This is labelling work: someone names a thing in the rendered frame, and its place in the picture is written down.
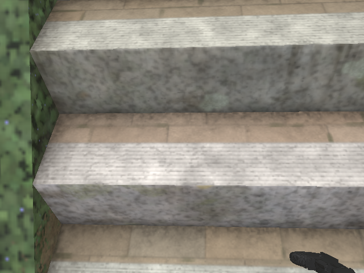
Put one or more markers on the robot right hand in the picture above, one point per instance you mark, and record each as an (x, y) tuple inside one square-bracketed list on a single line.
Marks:
[(319, 262)]

